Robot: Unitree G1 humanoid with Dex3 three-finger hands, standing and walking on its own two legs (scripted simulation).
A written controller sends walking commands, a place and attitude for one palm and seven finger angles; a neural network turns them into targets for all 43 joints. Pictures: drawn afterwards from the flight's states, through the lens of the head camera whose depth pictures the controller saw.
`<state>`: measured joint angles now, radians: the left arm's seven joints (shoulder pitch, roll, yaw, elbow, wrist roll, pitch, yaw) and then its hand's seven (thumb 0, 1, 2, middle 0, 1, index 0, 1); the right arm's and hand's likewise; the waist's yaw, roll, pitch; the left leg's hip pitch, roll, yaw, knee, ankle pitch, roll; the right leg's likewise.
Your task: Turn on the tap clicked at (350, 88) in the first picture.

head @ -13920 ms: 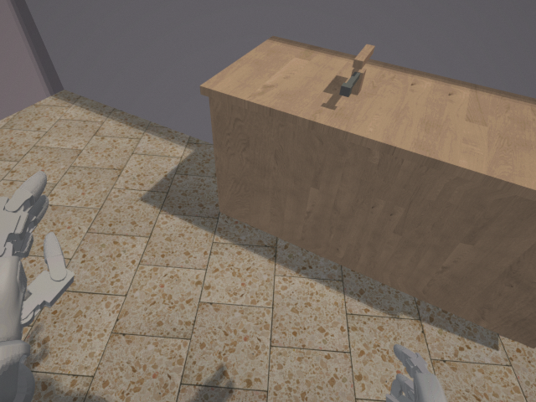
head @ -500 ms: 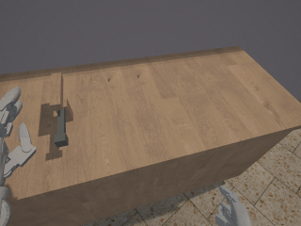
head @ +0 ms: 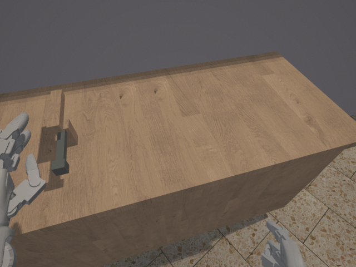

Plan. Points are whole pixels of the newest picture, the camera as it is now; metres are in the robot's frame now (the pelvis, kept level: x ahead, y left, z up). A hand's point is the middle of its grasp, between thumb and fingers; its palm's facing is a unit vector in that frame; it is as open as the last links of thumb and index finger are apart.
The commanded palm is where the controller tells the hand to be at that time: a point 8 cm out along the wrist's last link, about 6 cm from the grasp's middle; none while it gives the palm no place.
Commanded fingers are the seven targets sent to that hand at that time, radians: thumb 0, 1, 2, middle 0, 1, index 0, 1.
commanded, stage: come to a stop and stand still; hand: left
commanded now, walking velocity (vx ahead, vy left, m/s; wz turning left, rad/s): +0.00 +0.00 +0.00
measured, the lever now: (60, 167) +0.31 +0.30 +0.03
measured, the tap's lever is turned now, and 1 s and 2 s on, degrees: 0 0 0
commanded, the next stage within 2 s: look again from close up in 0.90 s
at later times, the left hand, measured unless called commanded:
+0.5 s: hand (11, 182) +0.21 +0.29 +0.16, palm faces +0.31 -0.86 -0.41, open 7.4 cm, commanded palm +0.15 +0.32 +0.18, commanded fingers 0.00 0.90 0.90 -0.20 -0.30 -0.20 -0.30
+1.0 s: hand out of the picture +0.20 +0.30 +0.17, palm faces +0.38 -0.85 -0.37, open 7.4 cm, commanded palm +0.13 +0.33 +0.18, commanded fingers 0.00 0.90 0.90 -0.20 -0.30 -0.20 -0.30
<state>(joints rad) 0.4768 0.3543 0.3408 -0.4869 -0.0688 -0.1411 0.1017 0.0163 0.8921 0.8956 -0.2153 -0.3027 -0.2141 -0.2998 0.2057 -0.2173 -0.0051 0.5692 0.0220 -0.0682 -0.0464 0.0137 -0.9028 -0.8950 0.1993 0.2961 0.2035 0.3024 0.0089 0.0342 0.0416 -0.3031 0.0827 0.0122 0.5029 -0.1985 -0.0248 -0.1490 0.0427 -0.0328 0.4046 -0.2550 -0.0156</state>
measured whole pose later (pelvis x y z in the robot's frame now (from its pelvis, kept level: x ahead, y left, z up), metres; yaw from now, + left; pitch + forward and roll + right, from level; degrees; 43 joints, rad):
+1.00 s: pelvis -0.03 +0.05 +0.00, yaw +0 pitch -1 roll -2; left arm 0.40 0.38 0.37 -0.49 -0.03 -0.22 0.10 0.02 0.89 0.90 -0.21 -0.30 -0.21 -0.30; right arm 0.21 -0.18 0.02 0.58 0.01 -0.15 -0.03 0.01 -0.90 -0.89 0.20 0.30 0.21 0.30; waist 0.02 -0.03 0.08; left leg -0.30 0.01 0.04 0.47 -0.15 0.04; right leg -0.15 -0.03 -0.01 0.37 -0.20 0.05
